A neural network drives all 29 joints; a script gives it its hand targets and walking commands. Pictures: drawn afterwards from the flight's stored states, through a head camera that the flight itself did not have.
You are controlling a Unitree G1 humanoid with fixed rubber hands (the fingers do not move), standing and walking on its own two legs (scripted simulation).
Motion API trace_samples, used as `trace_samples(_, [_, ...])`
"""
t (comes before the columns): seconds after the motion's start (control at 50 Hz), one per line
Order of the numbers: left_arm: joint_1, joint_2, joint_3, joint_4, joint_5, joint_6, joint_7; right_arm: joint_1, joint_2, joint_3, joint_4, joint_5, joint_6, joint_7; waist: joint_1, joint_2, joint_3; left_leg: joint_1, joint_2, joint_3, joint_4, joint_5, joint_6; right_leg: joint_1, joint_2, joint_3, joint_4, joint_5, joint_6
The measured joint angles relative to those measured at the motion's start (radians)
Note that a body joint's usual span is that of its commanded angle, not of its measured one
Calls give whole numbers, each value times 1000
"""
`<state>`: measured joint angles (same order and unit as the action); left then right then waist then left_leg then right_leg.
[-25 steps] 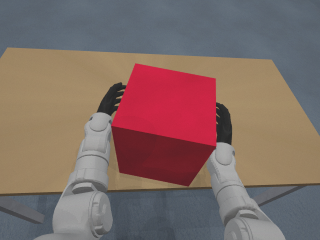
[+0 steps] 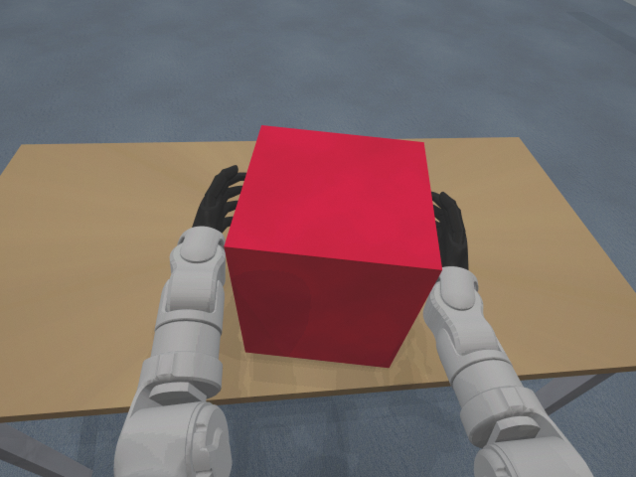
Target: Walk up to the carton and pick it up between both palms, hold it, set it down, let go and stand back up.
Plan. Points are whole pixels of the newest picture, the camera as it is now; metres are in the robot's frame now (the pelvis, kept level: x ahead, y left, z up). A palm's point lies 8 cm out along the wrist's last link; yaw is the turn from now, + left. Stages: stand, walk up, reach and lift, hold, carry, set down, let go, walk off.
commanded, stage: reach and lift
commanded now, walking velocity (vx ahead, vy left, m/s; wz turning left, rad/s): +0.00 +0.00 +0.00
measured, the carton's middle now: (329, 253) +0.38 +0.00 +0.06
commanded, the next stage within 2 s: hold in 1.80 s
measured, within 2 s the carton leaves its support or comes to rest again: neither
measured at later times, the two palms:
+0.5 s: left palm (203, 230) +0.35 +0.15 +0.14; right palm (462, 244) +0.34 -0.15 +0.13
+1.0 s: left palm (184, 212) +0.35 +0.17 +0.17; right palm (460, 207) +0.36 -0.14 +0.18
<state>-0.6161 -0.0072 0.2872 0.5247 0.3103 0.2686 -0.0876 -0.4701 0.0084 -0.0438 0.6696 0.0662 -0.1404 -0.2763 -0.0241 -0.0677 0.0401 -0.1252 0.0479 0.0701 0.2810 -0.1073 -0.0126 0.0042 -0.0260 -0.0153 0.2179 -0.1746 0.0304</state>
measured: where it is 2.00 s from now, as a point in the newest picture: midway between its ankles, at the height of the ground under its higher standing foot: outside the picture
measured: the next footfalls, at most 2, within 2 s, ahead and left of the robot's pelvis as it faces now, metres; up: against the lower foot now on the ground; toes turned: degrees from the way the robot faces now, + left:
none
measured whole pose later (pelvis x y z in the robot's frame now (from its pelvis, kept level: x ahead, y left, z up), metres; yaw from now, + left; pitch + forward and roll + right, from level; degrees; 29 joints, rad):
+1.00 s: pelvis -0.02 -0.01 +0.00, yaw +3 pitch -9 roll +0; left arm -0.63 0.00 0.31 0.22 0.36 0.64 -0.08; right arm -0.68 -0.02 -0.03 0.64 0.14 0.15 -0.19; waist -0.08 -0.10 0.07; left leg -0.03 0.04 0.01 0.28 -0.09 -0.03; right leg 0.10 -0.02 -0.07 0.27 -0.20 0.01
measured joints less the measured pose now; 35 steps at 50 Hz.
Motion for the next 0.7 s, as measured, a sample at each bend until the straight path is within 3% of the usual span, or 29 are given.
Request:
trace_samples(0.14, [23, -1, 29, -122, 39, 116, -20, -50, 6, 19, -20, -2, 96, 15, -11, -23, 41, 81, -19, -15, -11, -6, 5, 88, -16, -19, -7, -16, 6])
trace_samples(0.26, [68, 8, -6, -222, 39, 175, -25, -25, 24, 16, -66, 8, 114, 28, -35, -44, 71, 82, -24, -35, 14, -17, 6, 111, -20, -41, -9, -19, 9])
trace_samples(0.4, [119, 28, -106, -351, -19, 213, 46, 8, -20, 55, -178, 71, 125, 38, -57, -33, 59, 40, -13, -38, 46, -22, 2, 75, -9, -42, 7, -15, 5])
trace_samples(0.56, [71, -23, -45, -320, 18, 292, 50, -57, -54, 59, -125, 69, 214, 61, -42, -13, 54, 66, -1, -26, 13, 10, -7, 61, 1, -26, 43, -15, -9])
trace_samples(0.7, [13, -9, -7, -283, 4, 298, 48, -135, -44, 30, -95, 49, 247, 69, -29, 11, 18, 55, 7, -32, 7, 24, -13, 39, 11, -29, 63, -15, -19])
